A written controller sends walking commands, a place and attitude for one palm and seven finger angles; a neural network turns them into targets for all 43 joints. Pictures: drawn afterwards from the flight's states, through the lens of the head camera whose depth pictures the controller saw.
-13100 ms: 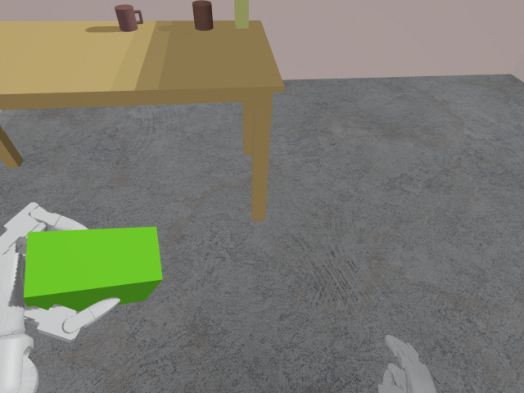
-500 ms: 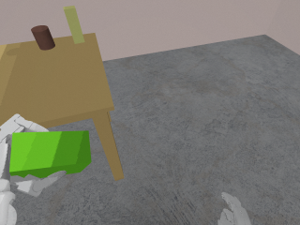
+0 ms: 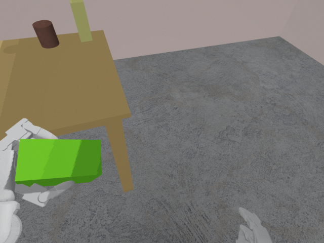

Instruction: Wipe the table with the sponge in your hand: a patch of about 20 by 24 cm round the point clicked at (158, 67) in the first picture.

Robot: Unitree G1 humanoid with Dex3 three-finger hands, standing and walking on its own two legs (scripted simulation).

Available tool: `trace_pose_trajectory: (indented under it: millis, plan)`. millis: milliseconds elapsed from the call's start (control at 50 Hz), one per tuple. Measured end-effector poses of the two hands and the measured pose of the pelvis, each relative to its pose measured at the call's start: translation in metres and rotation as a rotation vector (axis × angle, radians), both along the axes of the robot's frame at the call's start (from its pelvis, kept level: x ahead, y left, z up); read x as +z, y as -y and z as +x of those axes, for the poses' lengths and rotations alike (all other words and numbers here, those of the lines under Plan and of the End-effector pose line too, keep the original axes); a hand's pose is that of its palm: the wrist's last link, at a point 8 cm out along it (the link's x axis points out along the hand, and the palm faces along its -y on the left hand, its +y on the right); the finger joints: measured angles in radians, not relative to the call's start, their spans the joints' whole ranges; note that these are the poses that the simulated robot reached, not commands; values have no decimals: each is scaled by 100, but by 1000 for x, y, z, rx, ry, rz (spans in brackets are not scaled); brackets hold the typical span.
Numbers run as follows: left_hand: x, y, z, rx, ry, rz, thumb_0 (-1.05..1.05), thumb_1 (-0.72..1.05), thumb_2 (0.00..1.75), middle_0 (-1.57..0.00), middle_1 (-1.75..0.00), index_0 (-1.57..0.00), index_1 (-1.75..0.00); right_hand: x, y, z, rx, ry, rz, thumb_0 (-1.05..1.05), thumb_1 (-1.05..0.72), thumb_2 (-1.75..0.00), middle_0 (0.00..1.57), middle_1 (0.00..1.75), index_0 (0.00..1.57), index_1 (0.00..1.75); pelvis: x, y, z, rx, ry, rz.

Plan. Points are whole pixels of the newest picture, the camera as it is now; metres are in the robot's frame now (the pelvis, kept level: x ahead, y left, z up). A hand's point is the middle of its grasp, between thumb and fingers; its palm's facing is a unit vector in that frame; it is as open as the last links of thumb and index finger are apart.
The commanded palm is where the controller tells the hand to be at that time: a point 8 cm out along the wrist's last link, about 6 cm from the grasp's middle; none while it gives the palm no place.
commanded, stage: shuffle to correct the standing spot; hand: left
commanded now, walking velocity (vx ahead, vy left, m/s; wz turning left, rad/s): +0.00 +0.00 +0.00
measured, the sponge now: (73, 163) +0.23 +0.20 +0.13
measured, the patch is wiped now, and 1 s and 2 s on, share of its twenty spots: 0.00 0.00 0.00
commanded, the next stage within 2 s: none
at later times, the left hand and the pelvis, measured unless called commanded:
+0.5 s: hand (31, 133) +0.28 +0.29 +0.16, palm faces +0.38 -0.86 -0.35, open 10.6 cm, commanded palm +0.22 +0.32 +0.18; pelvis +0.05 +0.04 -0.01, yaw -1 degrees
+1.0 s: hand (19, 117) +0.30 +0.32 +0.17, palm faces +0.34 -0.85 -0.39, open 10.6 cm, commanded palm +0.24 +0.36 +0.18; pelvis +0.06 +0.09 -0.01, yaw -4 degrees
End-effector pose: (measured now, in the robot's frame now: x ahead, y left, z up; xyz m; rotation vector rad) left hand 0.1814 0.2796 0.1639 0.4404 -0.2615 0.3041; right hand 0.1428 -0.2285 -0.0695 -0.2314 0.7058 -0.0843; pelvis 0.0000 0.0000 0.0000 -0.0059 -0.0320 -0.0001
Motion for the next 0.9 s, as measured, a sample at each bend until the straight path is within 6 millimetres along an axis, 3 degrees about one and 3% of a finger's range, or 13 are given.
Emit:
trace_pose_trajectory:
  millis: [80,200,340,440,620,760,840,900]
  plan:
    - [-6,-12,1,-2,-8,22,-1,-53,100,-66,-138,-68,-137,4,-15,13,33,8,-14,1,-90,-90,20,30,20,30,-2,-6,6,22,3,7]
    - [9,-40,5,90,89,15,-1,-53,100,-66,-138,-68,-137,9,-39,44,112,33,-10,1,-90,-90,20,30,20,30,-1,-14,19,27,-2,-11]
    - [4,-42,27,66,106,-46,-1,-53,100,-66,-138,-68,-137,18,-56,81,136,90,-19,1,-90,-90,20,30,20,30,-4,-30,37,10,-9,-21]
    - [1,-47,48,27,79,-22,-1,-53,100,-66,-138,-68,-137,19,-59,96,103,107,-20,1,-90,-90,20,30,20,30,-8,-38,47,-4,-10,-22]
    - [9,-55,64,-13,95,36,-1,-53,100,-66,-138,-68,-137,3,-55,89,36,37,-18,1,-90,-90,20,30,20,30,-15,-51,61,-10,-10,-26]
    - [7,-67,58,-10,118,69,-1,-53,100,-66,-138,-68,-137,-17,-55,73,7,-54,-26,1,-90,-90,20,30,20,30,-23,-62,59,5,-18,-32]
    - [1,-81,56,0,144,58,-1,-53,100,-66,-138,-68,-137,-24,-62,65,-29,-76,-46,1,-90,-90,20,30,20,30,-30,-77,58,-30,-4,-13]
    - [4,-86,65,3,121,48,-1,-53,100,-66,-138,-68,-137,-22,-75,59,-62,-60,-12,1,-90,-90,20,30,20,29,-23,-86,59,-55,7,-5]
